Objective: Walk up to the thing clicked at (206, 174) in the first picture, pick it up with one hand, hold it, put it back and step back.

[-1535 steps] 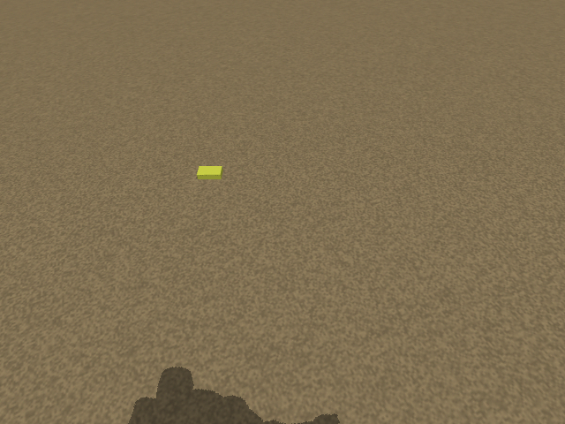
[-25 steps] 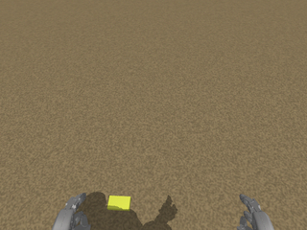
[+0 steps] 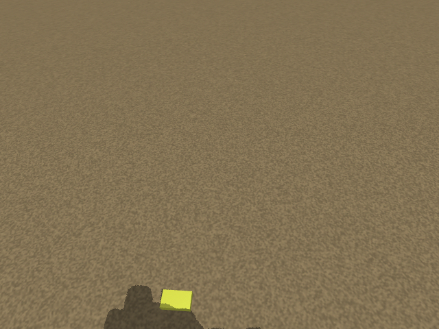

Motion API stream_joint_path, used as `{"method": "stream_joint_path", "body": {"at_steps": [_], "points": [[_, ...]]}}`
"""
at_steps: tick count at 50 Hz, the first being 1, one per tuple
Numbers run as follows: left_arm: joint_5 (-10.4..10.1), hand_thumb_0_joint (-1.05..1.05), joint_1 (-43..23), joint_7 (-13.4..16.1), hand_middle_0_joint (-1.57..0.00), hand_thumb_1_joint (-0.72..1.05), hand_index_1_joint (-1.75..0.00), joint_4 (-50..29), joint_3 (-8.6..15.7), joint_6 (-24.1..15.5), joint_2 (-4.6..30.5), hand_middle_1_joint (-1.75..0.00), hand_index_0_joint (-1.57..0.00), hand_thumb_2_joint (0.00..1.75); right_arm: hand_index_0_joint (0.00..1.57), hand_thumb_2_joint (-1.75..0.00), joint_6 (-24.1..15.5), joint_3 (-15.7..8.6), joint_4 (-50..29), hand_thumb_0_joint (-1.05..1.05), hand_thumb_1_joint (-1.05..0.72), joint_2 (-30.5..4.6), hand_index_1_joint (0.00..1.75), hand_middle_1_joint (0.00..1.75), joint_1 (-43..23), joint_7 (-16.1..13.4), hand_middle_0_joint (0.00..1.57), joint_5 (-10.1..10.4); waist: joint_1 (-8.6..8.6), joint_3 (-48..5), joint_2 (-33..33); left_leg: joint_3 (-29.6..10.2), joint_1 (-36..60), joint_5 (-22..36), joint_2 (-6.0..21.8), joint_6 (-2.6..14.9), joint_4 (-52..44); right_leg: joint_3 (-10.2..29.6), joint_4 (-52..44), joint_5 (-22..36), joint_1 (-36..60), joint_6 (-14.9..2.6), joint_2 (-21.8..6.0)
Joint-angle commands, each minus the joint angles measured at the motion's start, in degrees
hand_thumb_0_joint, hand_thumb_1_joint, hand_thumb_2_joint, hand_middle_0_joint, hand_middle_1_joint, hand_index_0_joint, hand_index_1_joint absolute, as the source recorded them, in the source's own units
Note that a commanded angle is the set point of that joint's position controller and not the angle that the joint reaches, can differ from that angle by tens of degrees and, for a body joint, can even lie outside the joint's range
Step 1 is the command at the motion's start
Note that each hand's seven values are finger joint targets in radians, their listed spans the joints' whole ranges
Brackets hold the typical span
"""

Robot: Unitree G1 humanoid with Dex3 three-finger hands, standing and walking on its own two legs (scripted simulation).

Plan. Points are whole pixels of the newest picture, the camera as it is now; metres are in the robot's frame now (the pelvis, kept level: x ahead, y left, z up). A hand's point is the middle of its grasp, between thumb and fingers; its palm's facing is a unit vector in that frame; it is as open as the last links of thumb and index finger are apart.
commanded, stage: stand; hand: left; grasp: from above
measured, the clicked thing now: (176, 300) +0.41 +0.23 -0.76
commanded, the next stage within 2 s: step back in 1.96 s
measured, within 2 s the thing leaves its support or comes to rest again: neither
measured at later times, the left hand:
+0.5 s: hand out of the picture +0.05 +0.24 -0.15, palm faces +0.02 -0.94 -0.34, open 7.4 cm
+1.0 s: hand out of the picture +0.06 +0.23 -0.15, palm faces -0.01 -0.95 -0.32, open 7.4 cm
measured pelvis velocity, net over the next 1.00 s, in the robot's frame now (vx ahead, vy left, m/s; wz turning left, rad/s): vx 0.00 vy -0.01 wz -0.01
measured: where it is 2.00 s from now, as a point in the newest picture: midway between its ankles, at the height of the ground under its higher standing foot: outside the picture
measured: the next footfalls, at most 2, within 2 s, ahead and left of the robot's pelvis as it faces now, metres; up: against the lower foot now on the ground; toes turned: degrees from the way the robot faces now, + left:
none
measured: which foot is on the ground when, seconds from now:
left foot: down 0.00-1.00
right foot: down 0.00-1.00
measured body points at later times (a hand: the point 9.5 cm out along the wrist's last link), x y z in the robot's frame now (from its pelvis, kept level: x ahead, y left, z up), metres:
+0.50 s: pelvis -0.01 +0.00 +0.01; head -0.01 +0.00 +0.46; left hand +0.04 +0.29 -0.13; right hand +0.05 -0.29 -0.13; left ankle +0.01 +0.12 -0.74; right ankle +0.00 -0.14 -0.74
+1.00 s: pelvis +0.00 -0.01 +0.01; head +0.01 -0.01 +0.46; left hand +0.06 +0.28 -0.13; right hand +0.05 -0.29 -0.13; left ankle +0.01 +0.12 -0.74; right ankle +0.00 -0.14 -0.74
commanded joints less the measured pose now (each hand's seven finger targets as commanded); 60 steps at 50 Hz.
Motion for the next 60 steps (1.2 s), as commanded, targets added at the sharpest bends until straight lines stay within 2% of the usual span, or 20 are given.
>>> {"method": "stream_joint_path", "body": {"at_steps": [1,4,8,12,25,29,31,33,36,40,42,45,49,51,53,57,60], "points": [[0.2,0.00,-3.3,0.7,-0.20,0.90,-0.30,-1.5,2.2,-1.8,10.4,-0.30,-0.20,0.90,0.20,-0.90,-1.2,-2.1,-2.5,0.00,-0.90,-10.9,0.30,0.30,-3.3,-0.8,0.20,0.1,0.17,-2.1,1.0,-5.9,0.8,4.9,5.2,1.65,-9.1,3.9,-7.6,6.2,1.6,-2.16,-3.7],[0.2,0.00,-3.3,0.5,-0.20,0.90,-0.30,0.5,2.1,-1.7,10.6,-0.30,-0.20,0.90,0.20,-0.90,-1.2,-1.8,-1.1,0.00,-0.90,-10.9,0.30,0.30,-2.6,-0.6,0.20,0.2,-0.05,-0.7,1.5,-5.9,0.2,3.8,5.1,1.38,-10.9,3.9,-8.7,6.8,2.6,-1.80,-3.7],[0.3,0.00,-4.0,0.4,-0.20,0.90,-0.30,1.6,2.0,-2.0,10.8,-0.30,-0.20,0.90,0.20,-0.90,-1.4,-1.7,-0.4,0.00,-0.90,-11.2,0.30,0.30,-3.4,-0.6,0.20,0.3,0.15,-1.7,0.6,-5.8,2.0,7.2,5.4,1.31,-11.3,3.8,-9.4,8.1,3.1,-1.77,-4.2],[0.1,0.00,-4.4,0.3,-0.20,0.90,-0.30,2.6,1.9,-2.0,11.1,-0.30,-0.20,0.90,0.20,-0.90,-1.3,-1.6,0.6,0.00,-0.90,-11.6,0.30,0.30,-3.3,-0.5,0.20,0.4,-0.05,-1.0,0.1,-5.7,2.1,5.4,5.5,1.27,-12.0,4.0,-10.7,7.2,3.0,-1.64,-4.3],[-0.1,0.00,-5.6,0.0,-0.20,0.90,-0.30,3.8,1.7,-2.1,12.6,-0.30,-0.20,0.90,0.20,-0.90,-1.4,-1.0,1.4,0.00,-0.90,-12.4,0.30,0.30,-5.1,-0.1,0.20,0.6,-0.12,-1.8,-0.4,-5.4,3.3,5.9,6.0,1.24,-12.8,4.5,-11.6,7.7,2.5,-1.81,-4.6],[-0.2,0.00,-5.9,-0.3,-0.20,0.90,-0.30,4.1,1.6,-2.1,12.7,-0.30,-0.20,0.90,0.20,-0.90,-1.3,-0.9,1.8,0.00,-0.90,-12.6,0.30,0.30,-5.0,0.1,0.20,0.6,-0.35,-0.8,0.4,-5.5,1.9,2.4,6.0,1.09,-13.5,4.5,-12.0,5.0,2.1,-1.85,-4.2],[-0.3,0.00,-5.6,-0.3,-0.20,0.90,-0.30,4.2,1.5,-2.2,12.7,-0.30,-0.20,0.90,0.20,-0.90,-1.3,-0.8,1.9,0.00,-0.90,-12.4,0.30,0.30,-5.1,0.1,0.20,0.6,-0.14,-1.5,-0.1,-5.4,2.6,3.8,6.1,1.25,-13.3,4.7,-12.1,5.9,2.4,-1.91,-4.5],[-0.2,0.00,-5.8,-0.4,-0.20,0.90,-0.30,4.3,1.5,-2.2,12.9,-0.30,-0.20,0.90,0.20,-0.90,-1.3,-0.6,2.1,0.00,-0.90,-12.5,0.30,0.30,-4.9,0.2,0.20,0.7,-0.34,-1.0,0.4,-5.4,1.6,1.8,5.8,1.07,-13.6,4.6,-12.2,4.9,2.3,-1.78,-4.2],[-0.4,0.00,-5.9,-0.5,-0.20,0.90,-0.30,4.3,1.5,-2.2,12.7,-0.30,-0.20,0.90,0.20,-0.90,-1.3,-0.6,2.0,0.00,-0.90,-12.7,0.30,0.30,-5.4,0.2,0.20,0.7,-0.40,-1.3,0.3,-5.2,1.9,3.1,6.2,1.26,-13.2,5.0,-12.1,6.1,2.3,-2.11,-4.7],[-0.4,0.00,-6.0,-0.4,-0.20,0.90,-0.30,4.3,1.3,-2.4,12.5,-0.30,-0.20,0.90,0.20,-0.90,-1.4,-0.5,2.3,0.00,-0.90,-12.7,0.30,0.30,-5.4,0.2,0.20,0.8,-0.40,-3.0,-0.2,-4.9,4.1,8.0,6.5,1.45,-12.1,5.0,-12.1,8.8,2.6,-2.07,-4.8],[-0.5,0.00,-6.5,-0.4,-0.20,0.90,-0.30,4.3,1.4,-2.5,13.0,-0.30,-0.20,0.90,0.20,-0.90,-1.3,-0.4,2.6,0.00,-0.90,-12.4,0.30,0.30,-4.4,0.2,0.20,0.8,-0.86,-3.2,-0.8,-4.5,3.7,8.2,6.3,1.43,-12.0,5.3,-12.2,10.2,3.6,-2.11,-5.0],[-0.6,0.00,-5.9,-0.6,-0.20,0.90,-0.30,4.4,1.4,-2.4,12.6,-0.30,-0.20,0.90,0.20,-0.90,-1.5,-0.3,2.5,0.00,-0.90,-13.0,0.30,0.30,-5.3,0.2,0.20,0.8,-0.39,-3.0,0.5,-4.6,3.8,7.9,6.4,1.44,-12.2,5.1,-12.1,10.5,3.5,-1.98,-4.9],[-0.6,0.00,-6.9,-0.5,-0.20,0.90,-0.30,4.4,1.4,-2.4,13.1,-0.30,-0.20,0.90,0.20,-0.90,-1.3,0.0,2.6,0.00,-0.90,-12.8,0.30,0.30,-4.6,0.3,0.20,0.9,-0.86,-2.7,-0.6,-4.5,3.6,8.0,6.4,1.20,-12.6,4.9,-12.2,9.4,3.2,-1.92,-4.8],[-0.6,0.00,-6.6,-0.6,-0.20,0.90,-0.30,4.1,1.4,-2.5,13.1,-0.30,-0.20,0.90,0.20,-0.90,-1.5,-0.2,2.3,0.00,-0.90,-13.5,0.30,0.30,-5.1,0.2,0.20,0.8,-0.57,-3.9,0.5,-4.5,4.1,12.0,6.9,1.44,-11.8,5.0,-11.8,12.9,4.5,-1.95,-5.2],[-0.7,0.00,-6.5,-0.6,-0.20,0.90,-0.30,4.2,1.4,-2.5,12.8,-0.30,-0.20,0.90,0.20,-0.90,-1.6,-0.2,2.4,0.00,-0.90,-13.6,0.30,0.30,-5.5,0.2,0.20,0.9,-0.54,-4.2,0.3,-4.6,5.0,13.0,6.9,1.29,-11.6,4.8,-11.7,12.9,4.3,-1.85,-5.1],[-0.7,0.00,-7.0,-0.7,-0.20,0.90,-0.30,4.1,1.4,-2.4,13.4,-0.30,-0.20,0.90,0.20,-0.90,-1.6,-0.2,2.5,0.00,-0.90,-13.5,0.30,0.30,-5.4,0.1,0.20,0.9,-0.61,-3.8,-0.1,-4.4,4.4,12.0,6.8,1.10,-12.1,4.6,-12.0,12.1,4.0,-1.84,-4.9],[-0.7,0.00,-7.4,-0.7,-0.20,0.90,-0.30,3.8,1.5,-2.5,13.5,-0.30,-0.20,0.90,0.20,-0.90,-1.6,-0.2,2.5,0.00,-0.90,-13.8,0.30,0.30,-5.3,0.1,0.20,0.9,-0.81,-4.3,0.4,-4.2,4.6,13.2,7.1,1.27,-11.9,4.8,-11.6,14.1,4.9,-2.03,-5.3]]}}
